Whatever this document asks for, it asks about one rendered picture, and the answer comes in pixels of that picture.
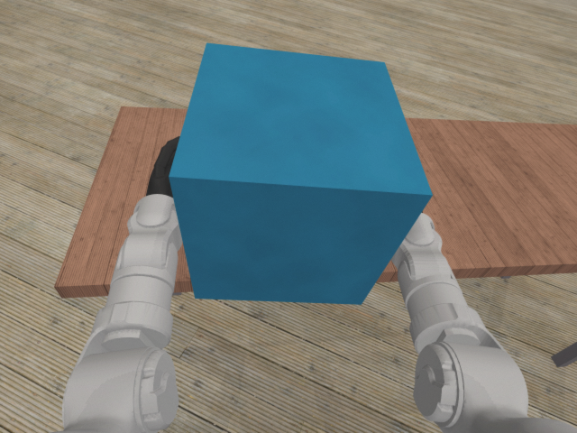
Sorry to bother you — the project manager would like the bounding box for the robot left forearm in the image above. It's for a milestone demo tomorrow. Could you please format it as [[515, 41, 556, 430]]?
[[62, 194, 182, 427]]

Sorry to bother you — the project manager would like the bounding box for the robot left upper arm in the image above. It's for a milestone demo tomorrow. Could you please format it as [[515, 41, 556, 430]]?
[[51, 346, 179, 433]]

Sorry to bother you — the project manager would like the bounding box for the robot right forearm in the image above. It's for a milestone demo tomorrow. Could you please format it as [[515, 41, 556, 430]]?
[[391, 213, 528, 409]]

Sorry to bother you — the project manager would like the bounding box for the table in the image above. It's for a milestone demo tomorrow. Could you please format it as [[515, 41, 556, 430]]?
[[54, 106, 577, 367]]

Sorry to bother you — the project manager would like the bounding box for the left robot hand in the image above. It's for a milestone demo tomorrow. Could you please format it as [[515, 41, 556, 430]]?
[[146, 136, 180, 198]]

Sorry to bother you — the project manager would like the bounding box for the carton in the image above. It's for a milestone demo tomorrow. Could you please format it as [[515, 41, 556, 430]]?
[[169, 43, 433, 305]]

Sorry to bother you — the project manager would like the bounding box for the robot right upper arm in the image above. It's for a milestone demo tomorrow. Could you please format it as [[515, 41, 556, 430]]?
[[413, 341, 577, 433]]

